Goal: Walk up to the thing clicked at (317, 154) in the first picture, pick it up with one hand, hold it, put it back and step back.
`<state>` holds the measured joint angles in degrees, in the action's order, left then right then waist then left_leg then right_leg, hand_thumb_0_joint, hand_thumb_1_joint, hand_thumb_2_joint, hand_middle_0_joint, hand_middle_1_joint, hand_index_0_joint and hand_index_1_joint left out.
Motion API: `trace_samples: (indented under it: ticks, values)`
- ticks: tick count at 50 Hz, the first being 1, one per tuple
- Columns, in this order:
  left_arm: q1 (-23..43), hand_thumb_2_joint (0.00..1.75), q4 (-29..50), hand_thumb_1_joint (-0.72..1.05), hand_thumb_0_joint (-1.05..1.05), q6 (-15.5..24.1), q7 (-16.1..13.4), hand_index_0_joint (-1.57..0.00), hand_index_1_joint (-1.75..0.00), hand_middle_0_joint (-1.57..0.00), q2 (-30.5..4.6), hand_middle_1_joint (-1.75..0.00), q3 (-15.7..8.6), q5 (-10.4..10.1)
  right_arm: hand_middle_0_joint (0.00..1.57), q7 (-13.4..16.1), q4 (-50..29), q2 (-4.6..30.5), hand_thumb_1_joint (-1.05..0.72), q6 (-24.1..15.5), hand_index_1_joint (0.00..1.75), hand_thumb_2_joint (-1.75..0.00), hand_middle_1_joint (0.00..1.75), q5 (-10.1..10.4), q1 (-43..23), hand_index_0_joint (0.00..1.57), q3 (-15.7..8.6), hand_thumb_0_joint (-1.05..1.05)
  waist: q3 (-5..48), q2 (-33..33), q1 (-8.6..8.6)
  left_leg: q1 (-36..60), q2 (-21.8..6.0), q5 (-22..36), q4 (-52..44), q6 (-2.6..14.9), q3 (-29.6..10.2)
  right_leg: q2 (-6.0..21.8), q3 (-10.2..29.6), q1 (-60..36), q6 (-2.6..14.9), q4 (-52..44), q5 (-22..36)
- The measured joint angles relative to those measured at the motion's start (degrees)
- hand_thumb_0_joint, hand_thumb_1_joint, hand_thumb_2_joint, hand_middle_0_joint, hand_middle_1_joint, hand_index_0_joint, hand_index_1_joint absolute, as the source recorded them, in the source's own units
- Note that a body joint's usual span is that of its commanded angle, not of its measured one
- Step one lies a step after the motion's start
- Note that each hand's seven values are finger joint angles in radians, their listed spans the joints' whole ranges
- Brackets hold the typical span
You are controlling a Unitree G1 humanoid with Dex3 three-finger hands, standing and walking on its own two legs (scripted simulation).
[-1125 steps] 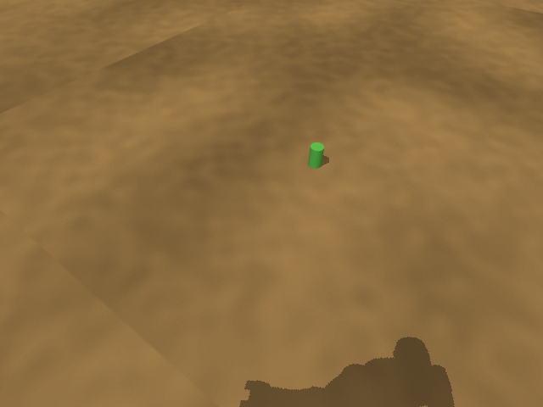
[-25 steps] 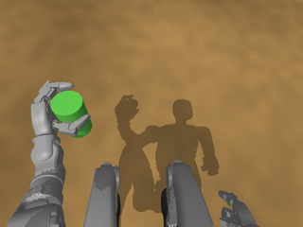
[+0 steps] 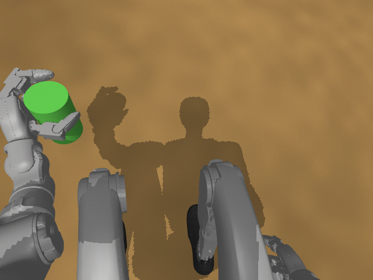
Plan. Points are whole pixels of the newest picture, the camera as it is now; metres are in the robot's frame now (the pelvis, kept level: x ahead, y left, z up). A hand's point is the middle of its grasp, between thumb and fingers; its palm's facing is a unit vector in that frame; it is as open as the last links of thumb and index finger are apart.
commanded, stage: crouch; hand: left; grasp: from the side
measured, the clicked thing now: (57, 115) +0.45 +0.23 -0.08
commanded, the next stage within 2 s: lower in 0.62 s
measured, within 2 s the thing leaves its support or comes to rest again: neither
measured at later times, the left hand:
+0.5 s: hand (61, 118) +0.46 +0.24 -0.14, palm faces +0.22 -0.98 -0.02, open 10.4 cm
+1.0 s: hand (69, 124) +0.47 +0.24 -0.20, palm faces +0.24 -0.97 -0.01, open 10.4 cm
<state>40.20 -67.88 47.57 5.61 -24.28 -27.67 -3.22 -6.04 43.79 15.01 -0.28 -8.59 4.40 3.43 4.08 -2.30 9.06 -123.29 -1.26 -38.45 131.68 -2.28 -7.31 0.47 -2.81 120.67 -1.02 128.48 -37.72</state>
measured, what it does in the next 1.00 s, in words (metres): lowers itself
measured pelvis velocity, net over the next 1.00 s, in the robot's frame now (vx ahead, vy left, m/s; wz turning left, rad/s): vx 0.00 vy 0.01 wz -0.12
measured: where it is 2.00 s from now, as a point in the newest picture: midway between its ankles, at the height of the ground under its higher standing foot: (159, 258)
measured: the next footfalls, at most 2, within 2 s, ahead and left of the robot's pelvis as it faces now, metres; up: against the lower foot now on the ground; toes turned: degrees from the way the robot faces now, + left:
none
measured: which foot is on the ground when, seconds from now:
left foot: down 0.00-1.00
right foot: down 0.00-1.00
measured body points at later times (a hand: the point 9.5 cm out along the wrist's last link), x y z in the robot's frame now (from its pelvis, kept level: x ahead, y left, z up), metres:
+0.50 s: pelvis +0.00 +0.01 -0.05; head +0.22 +0.09 +0.33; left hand +0.45 +0.29 -0.13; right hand +0.09 -0.27 -0.15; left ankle +0.09 +0.14 -0.33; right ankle +0.11 -0.12 -0.33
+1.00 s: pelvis +0.00 +0.01 -0.07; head +0.24 +0.12 +0.29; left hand +0.45 +0.29 -0.20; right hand +0.09 -0.27 -0.14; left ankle +0.09 +0.14 -0.33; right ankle +0.11 -0.12 -0.33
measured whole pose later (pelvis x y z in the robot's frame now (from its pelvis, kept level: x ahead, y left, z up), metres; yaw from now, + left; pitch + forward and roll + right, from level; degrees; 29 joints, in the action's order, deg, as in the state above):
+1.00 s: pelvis +0.00 +0.01 -0.07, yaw -7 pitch +20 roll -12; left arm 39.9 -75.2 52.8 3.6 -38.9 -32.1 -3.3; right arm -8.4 37.3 19.8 2.0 -15.5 -3.0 17.9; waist -10.8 -9.5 14.6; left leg -129.6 -0.2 -39.5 148.2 -2.1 -15.8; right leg -1.9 -8.6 123.5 -3.5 138.6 -36.2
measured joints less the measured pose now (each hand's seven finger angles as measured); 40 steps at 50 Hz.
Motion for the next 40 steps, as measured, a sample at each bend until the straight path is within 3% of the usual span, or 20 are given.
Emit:
trace_samples:
  ticks: [12,27,40]
  values:
    - [0.8,1.05,-0.6,-0.37,0.04,-0.1,0.7,-0.66,-0.98,-0.75,-4.6,-0.99,-3.1,0.6,0.21,-0.6,-1.0,0.8,-0.92,1.3,0.30,-0.91,0.30,-1.5,0.1,0.20,3.6,0.00,-4.0,-1.3,2.25,-4.9,0.2,0.1,7.2,0.24,-2.3,-0.8,-1.4,3.8,-0.94,5.3,0.9]
    - [-0.2,1.06,-0.9,-0.37,0.04,0.8,0.8,-0.66,-0.98,-0.76,-7.7,-0.99,-2.7,0.4,0.21,-1.6,-3.0,2.9,-0.92,1.9,0.30,-0.91,0.30,-3.6,-3.0,0.20,7.4,0.00,-8.5,-3.1,2.94,-6.5,0.8,-0.2,12.0,0.07,-4.8,-1.2,-3.1,4.3,-1.46,8.4,1.1]
    - [-0.4,1.06,-2.0,-0.38,0.04,2.6,0.5,-0.67,-0.98,-0.76,-11.5,-0.99,-3.9,-0.1,0.21,-2.1,-5.3,3.8,-0.92,2.3,0.30,-0.91,0.30,-5.1,-4.9,0.20,10.6,0.00,-11.3,-4.5,4.41,-6.9,1.0,-1.1,14.7,0.09,-6.8,-1.7,-4.5,3.9,-1.96,9.5,0.9]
